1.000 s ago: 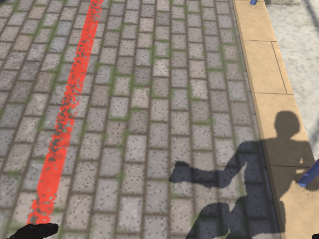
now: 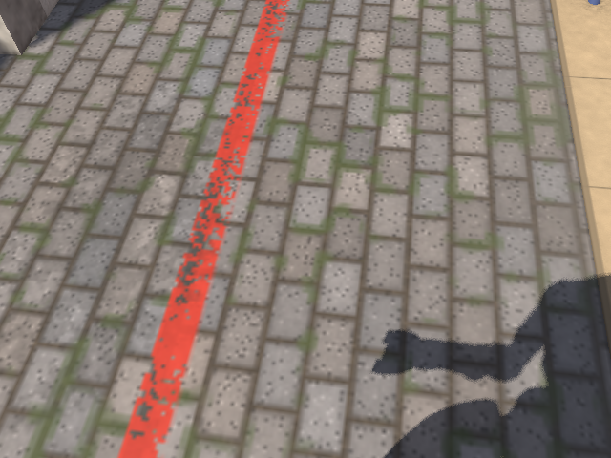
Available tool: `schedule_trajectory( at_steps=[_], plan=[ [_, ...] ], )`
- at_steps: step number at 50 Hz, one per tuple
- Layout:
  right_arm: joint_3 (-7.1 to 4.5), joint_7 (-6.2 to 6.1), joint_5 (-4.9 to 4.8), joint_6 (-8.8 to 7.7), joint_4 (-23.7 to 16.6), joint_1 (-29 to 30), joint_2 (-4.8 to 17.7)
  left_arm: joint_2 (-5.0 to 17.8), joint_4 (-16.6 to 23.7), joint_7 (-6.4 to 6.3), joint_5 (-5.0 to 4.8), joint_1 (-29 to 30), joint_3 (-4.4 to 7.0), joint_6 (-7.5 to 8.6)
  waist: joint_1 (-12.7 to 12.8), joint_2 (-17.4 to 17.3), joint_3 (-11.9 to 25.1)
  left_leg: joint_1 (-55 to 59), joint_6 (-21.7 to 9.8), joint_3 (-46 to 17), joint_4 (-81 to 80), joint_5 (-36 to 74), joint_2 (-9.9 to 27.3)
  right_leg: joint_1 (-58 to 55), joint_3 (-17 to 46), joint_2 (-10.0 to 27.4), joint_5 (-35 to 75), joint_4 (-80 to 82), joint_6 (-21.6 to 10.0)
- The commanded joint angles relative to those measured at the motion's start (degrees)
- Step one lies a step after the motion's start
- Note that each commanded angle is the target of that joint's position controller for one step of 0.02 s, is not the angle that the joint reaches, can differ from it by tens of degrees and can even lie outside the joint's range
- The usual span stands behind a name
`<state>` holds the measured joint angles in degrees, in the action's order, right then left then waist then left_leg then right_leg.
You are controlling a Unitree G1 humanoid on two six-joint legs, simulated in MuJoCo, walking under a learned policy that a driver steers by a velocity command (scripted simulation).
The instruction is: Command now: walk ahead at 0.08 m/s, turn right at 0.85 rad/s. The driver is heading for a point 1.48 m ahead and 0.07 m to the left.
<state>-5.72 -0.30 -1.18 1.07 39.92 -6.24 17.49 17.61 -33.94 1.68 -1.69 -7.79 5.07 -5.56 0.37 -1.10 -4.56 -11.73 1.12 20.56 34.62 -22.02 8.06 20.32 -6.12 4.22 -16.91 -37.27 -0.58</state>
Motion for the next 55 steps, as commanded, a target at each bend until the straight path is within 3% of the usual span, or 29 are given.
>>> schedule_trajectory(
  at_steps=[1,2,3,4,5,7,11,12,16,23,25,26,27,28,29,30,32,34,36,40,45,47,49,50,51,52,53,54,55],
  plan=[
    [-1.03,0.66,2.42,-1.40,-5.9,2.5,2.6,17.6,1.0,-2.38,-0.41,-15.4,6.15,1.03,4.5,20.6,12.4,-23.3,2.6,-3.9,29.8,-11.5,-2.2,-29.3,25.1,10.3,37.9,9.7,-13.8],
    [-0.76,0.70,2.28,-2.75,-8.1,5.4,3.4,17.7,1.9,-1.19,0.89,-17.0,5.44,3.67,6.2,17.1,20.4,-33.8,3.2,-20.4,39.6,-18.5,-7.9,-31.9,45.6,17.1,6.0,18.2,-23.7],
    [-1.26,1.18,0.25,-3.90,-8.6,9.4,5.7,14.2,1.2,-0.57,-0.21,-16.9,4.42,5.59,7.3,9.4,15.5,-39.6,1.2,-24.9,39.7,-13.9,-6.0,-31.2,44.4,16.8,-18.1,24.0,-21.9],
    [-1.49,1.47,-0.85,-5.06,-9.0,10.9,6.5,12.2,0.8,-0.79,-0.98,-14.9,3.63,6.58,5.8,7.4,9.3,-41.4,-0.9,-25.6,35.8,-8.7,-5.1,-26.8,43.3,15.5,-29.6,26.6,-19.2],
    [-1.90,1.33,-0.19,-5.76,-7.9,9.8,7.7,10.5,1.6,-1.14,-1.11,-11.1,2.74,6.83,3.3,4.9,5.7,-39.9,-1.5,-25.7,31.9,-4.4,-4.4,-22.4,40.9,14.0,-28.1,26.9,-17.1],
    [-2.12,1.57,0.99,-6.92,-6.4,6.9,7.9,9.7,3.2,-2.39,0.15,-7.2,1.92,7.18,0.4,6.6,4.4,-33.2,-1.0,-25.7,24.4,4.2,-4.8,-16.6,34.3,9.3,-22.1,27.4,-14.8],
    [-0.02,2.19,1.14,-7.20,-2.9,4.6,3.4,8.4,1.7,-3.32,1.05,-10.2,0.87,8.64,1.5,7.4,5.3,-27.9,2.2,-21.7,12.2,18.3,-5.2,-15.6,22.2,6.0,-8.0,27.4,-12.4],
    [1.60,3.50,6.78,-3.64,-0.7,1.2,1.1,10.4,-1.3,-1.30,3.19,-13.6,1.17,8.33,1.8,9.9,5.0,-25.4,3.0,-17.9,11.6,17.4,-5.4,-13.9,19.2,2.7,-9.0,29.2,-10.1],
    [1.14,4.96,3.27,-1.48,-2.7,7.8,5.2,8.7,-2.1,0.29,3.18,-15.9,0.56,9.01,4.7,10.7,-0.6,-28.5,2.4,-17.6,6.7,19.7,-3.9,-14.8,18.3,7.0,-12.0,33.7,-9.4],
    [1.68,6.39,2.90,-2.25,-4.3,7.7,5.5,9.2,-5.9,-1.93,4.85,-15.0,0.72,10.27,2.6,7.1,-4.5,-33.4,-6.0,-19.1,4.9,14.0,-4.5,-27.6,6.7,12.9,2.3,34.0,-7.0],
    [1.82,5.36,2.71,-1.85,-3.4,2.2,5.3,9.9,-6.5,-1.89,4.83,-13.1,0.55,10.28,-0.4,7.7,-0.1,-21.0,-10.0,-13.4,4.7,7.3,-8.9,-26.2,0.0,11.3,37.7,24.9,-5.8],
    [1.27,4.61,2.53,-1.89,-1.6,-5.2,6.0,11.0,-6.8,-1.98,4.75,-12.8,0.60,9.97,-3.8,8.0,5.0,-11.5,-11.7,-11.1,6.1,4.4,-12.9,-25.3,-2.5,10.6,57.9,13.0,-5.6],
    [0.17,3.89,2.73,-2.39,2.4,-19.4,8.0,11.5,-6.3,-2.35,4.55,-11.1,0.49,9.34,-10.8,5.3,12.0,5.1,-13.3,-11.7,2.9,3.1,-16.4,-18.5,-4.8,8.1,63.3,-6.1,-4.5],
    [-2.22,2.89,3.17,-2.51,4.2,-28.1,15.6,8.2,-3.9,-2.00,3.43,-12.5,-0.87,9.75,-12.6,-7.3,17.8,21.8,-17.1,-32.7,-4.7,-16.0,-6.9,0.2,-4.9,2.8,46.4,-28.8,-1.9],
    [-2.62,3.09,2.05,-2.44,4.0,-24.9,18.5,3.5,-1.3,-0.83,3.92,-10.2,-2.11,11.06,-7.1,-20.8,19.4,28.8,-21.2,-66.7,-20.0,-31.8,3.7,19.0,3.6,-9.1,-4.4,-43.3,0.2],
    [-2.40,3.32,1.83,-2.67,2.6,-20.1,16.8,5.5,0.0,-0.74,4.62,-5.3,-2.50,11.90,-7.4,-11.9,14.2,28.5,-21.3,-71.1,-22.0,-22.1,4.8,27.6,11.7,-7.2,-3.2,-48.4,-1.1],
    [-1.79,2.07,1.94,-3.21,3.8,-20.1,13.1,6.1,-0.1,-0.78,4.60,-2.9,-3.09,13.02,-4.7,2.0,7.6,17.2,-18.5,-57.2,-20.0,-5.9,2.6,24.7,11.9,-0.6,2.1,-40.5,-1.7],
    [-0.32,1.34,1.80,-3.85,3.8,-16.4,9.7,5.1,-0.1,-0.71,6.08,-3.8,-3.88,11.28,-0.7,0.8,3.9,6.8,-17.3,-49.1,-21.3,-0.2,-2.6,19.3,11.1,1.5,1.4,-33.7,0.1],
    [0.14,1.30,1.32,-4.76,3.7,-16.9,8.8,4.6,0.0,-0.28,6.47,-3.1,-4.31,9.31,0.0,-0.3,1.5,2.2,-18.3,-45.9,-23.2,2.3,-4.8,19.3,9.6,2.2,-0.1,-29.6,1.7],
    [-0.24,1.04,1.15,-5.33,4.1,-18.9,9.7,3.3,4.9,0.70,5.18,10.2,-5.64,9.15,-3.2,-0.5,-3.9,-3.7,-17.4,-43.0,-27.4,16.3,-7.6,18.5,5.0,0.4,11.0,-10.8,4.3],
    [-0.85,0.45,0.15,-5.79,6.4,-20.5,11.5,3.6,5.5,0.71,4.19,13.1,-5.84,10.04,-5.2,-1.6,0.7,4.9,-13.3,-41.7,-24.3,44.1,-5.5,6.0,4.1,-3.7,24.2,6.0,1.1],
    [-0.93,0.03,0.64,-6.37,7.6,-20.3,13.5,6.6,2.4,-0.27,4.29,4.5,-4.34,10.18,-1.4,-2.3,7.2,11.5,-10.9,-40.6,-15.4,64.3,-4.1,-4.9,3.3,-7.1,19.8,6.3,-1.0],
    [-1.23,0.05,3.33,-6.24,7.8,-15.5,14.8,11.4,-4.4,-2.43,3.00,-17.7,-1.70,9.86,11.3,-3.0,15.9,9.1,-9.1,-36.4,10.1,68.9,-5.2,-23.3,2.5,-5.8,10.8,5.4,-3.6],
    [0.13,-0.29,4.22,-6.62,7.2,-14.1,9.0,14.4,-7.2,-3.80,3.74,-29.2,-0.42,9.80,15.0,3.3,20.6,-0.8,-8.6,-32.9,33.0,47.5,-9.0,-34.7,12.8,2.6,-7.5,2.2,-5.5],
    [2.08,1.06,0.67,-7.20,4.4,-22.0,1.5,19.3,-8.1,-3.07,4.38,-25.6,0.81,9.72,5.6,29.4,25.9,-18.7,-5.0,-29.8,51.6,-0.8,-21.6,-42.9,52.6,16.0,-15.7,17.5,-14.4],
    [2.76,0.71,2.26,-7.21,5.9,-21.0,4.9,13.7,-7.0,-1.60,3.55,-17.6,0.50,9.45,4.0,17.9,19.1,-27.3,-6.9,-31.0,52.6,-0.3,-16.4,-39.0,59.9,14.7,-19.5,21.2,-17.2],
    [2.69,1.12,3.15,-7.06,5.3,-14.1,6.7,9.3,-6.5,-1.07,2.83,-13.1,-0.17,9.70,3.5,7.8,13.3,-28.2,-6.9,-30.4,50.0,4.2,-12.2,-32.1,50.8,12.6,-16.1,20.3,-17.5],
    [2.95,1.38,4.10,-7.14,3.8,-8.9,7.2,6.8,-8.0,-0.73,2.84,-13.5,-0.56,9.78,3.3,1.0,8.9,-27.0,-6.7,-28.8,45.5,5.3,-10.2,-24.8,44.7,10.1,-9.9,20.8,-16.4],
    [3.25,1.59,5.23,-6.93,1.7,-4.0,6.6,5.2,-9.9,-0.77,2.89,-14.8,-1.20,9.98,2.7,-0.6,5.8,-26.0,-6.3,-28.5,40.3,5.2,-8.4,-19.5,39.3,6.8,-5.5,21.6,-14.6]
  ],
)
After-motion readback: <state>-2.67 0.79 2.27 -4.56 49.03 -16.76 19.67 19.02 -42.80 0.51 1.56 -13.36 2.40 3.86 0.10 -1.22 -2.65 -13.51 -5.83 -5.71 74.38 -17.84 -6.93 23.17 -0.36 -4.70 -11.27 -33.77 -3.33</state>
